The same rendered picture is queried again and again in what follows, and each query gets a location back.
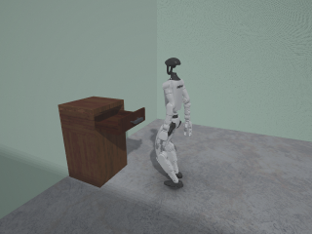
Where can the robot left thigh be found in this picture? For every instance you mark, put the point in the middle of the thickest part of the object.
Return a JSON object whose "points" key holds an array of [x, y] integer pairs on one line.
{"points": [[159, 149]]}

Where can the robot left upper arm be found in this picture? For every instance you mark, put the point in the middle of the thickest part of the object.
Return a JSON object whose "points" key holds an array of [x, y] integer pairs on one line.
{"points": [[168, 89]]}

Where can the handle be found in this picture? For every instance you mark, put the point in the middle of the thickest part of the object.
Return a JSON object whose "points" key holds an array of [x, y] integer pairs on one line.
{"points": [[137, 120]]}

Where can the robot left hand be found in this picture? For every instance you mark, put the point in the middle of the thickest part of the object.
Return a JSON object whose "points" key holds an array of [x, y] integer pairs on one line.
{"points": [[162, 136]]}

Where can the robot right forearm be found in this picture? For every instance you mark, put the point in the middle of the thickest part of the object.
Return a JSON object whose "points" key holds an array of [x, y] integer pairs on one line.
{"points": [[187, 111]]}

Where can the drawer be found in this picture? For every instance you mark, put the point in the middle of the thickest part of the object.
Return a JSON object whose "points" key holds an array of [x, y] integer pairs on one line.
{"points": [[117, 121]]}

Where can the robot right upper arm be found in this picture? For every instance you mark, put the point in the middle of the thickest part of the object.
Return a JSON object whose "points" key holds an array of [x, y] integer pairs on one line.
{"points": [[186, 97]]}

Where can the robot right hand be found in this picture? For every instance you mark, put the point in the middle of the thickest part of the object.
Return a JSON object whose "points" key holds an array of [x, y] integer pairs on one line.
{"points": [[187, 124]]}

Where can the robot left forearm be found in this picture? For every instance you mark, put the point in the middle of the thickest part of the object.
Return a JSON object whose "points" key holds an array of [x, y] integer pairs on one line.
{"points": [[168, 118]]}

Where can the robot thigh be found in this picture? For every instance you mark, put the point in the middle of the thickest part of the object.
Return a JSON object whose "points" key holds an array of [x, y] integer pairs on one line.
{"points": [[159, 149], [169, 146]]}

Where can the robot right thigh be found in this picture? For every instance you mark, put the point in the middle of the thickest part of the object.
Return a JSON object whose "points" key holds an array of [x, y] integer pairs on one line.
{"points": [[169, 146]]}

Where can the cabinet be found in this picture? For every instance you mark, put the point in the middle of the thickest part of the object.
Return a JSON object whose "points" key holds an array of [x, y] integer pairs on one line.
{"points": [[93, 157]]}

